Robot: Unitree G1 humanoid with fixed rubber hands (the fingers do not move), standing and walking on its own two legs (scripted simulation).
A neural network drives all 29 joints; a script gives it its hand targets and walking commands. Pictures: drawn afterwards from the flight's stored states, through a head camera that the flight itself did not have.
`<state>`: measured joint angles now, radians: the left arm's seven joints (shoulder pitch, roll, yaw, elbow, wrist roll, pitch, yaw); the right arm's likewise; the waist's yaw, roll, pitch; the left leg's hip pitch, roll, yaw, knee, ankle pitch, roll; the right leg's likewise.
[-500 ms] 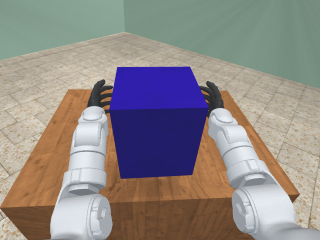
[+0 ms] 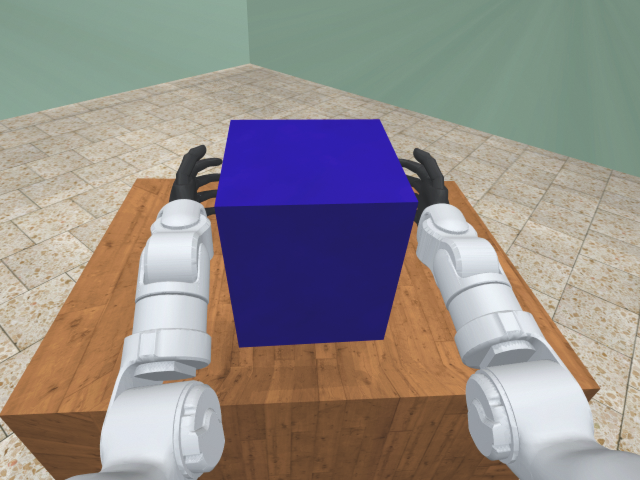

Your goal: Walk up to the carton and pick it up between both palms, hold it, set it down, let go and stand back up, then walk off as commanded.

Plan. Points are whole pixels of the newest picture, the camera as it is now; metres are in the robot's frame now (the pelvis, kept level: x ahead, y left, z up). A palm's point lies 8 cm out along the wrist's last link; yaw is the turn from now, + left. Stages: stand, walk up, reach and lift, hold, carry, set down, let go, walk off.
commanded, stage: reach and lift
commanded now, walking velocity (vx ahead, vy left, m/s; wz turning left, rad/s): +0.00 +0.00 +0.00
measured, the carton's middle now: (309, 233) +0.43 +0.00 +0.14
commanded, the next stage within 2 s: hold in 0.32 s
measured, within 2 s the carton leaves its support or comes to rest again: neither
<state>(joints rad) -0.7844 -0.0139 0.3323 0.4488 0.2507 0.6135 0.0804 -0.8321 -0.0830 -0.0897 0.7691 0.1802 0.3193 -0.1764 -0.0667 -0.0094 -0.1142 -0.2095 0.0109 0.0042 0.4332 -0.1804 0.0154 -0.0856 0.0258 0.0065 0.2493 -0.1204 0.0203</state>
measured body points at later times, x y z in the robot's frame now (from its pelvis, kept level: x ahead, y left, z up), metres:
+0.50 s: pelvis +0.00 +0.00 +0.00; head -0.08 +0.03 +0.44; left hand +0.38 +0.15 +0.23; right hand +0.38 -0.15 +0.23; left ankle +0.04 +0.09 -0.75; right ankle +0.01 -0.14 -0.75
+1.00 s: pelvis +0.00 +0.00 +0.00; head -0.08 +0.03 +0.44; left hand +0.38 +0.15 +0.23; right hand +0.38 -0.15 +0.23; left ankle +0.04 +0.09 -0.75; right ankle +0.01 -0.14 -0.75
